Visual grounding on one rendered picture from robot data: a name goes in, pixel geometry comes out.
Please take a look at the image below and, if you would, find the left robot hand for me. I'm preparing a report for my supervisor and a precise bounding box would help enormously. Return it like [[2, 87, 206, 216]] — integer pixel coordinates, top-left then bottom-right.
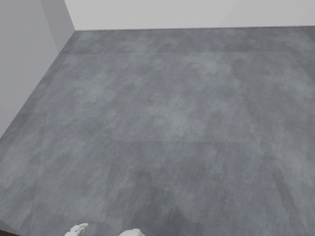
[[65, 223, 89, 236]]

